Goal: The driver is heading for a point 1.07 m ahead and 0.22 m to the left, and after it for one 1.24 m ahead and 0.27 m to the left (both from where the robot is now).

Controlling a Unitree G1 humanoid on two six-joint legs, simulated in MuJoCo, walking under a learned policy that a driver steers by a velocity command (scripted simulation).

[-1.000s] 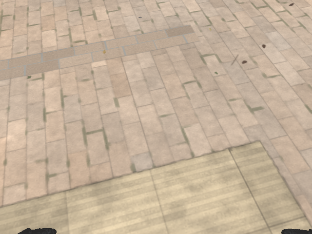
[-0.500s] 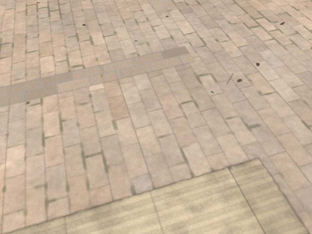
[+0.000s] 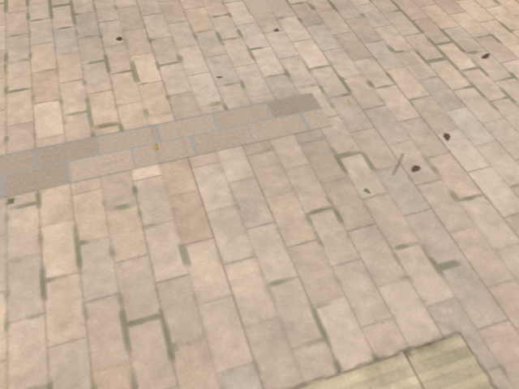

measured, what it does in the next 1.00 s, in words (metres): walks ahead, turning left: right foot, then left foot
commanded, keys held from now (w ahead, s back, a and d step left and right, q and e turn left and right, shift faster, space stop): w+shift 0.24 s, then w+q+shift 0.74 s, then w+shift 0.02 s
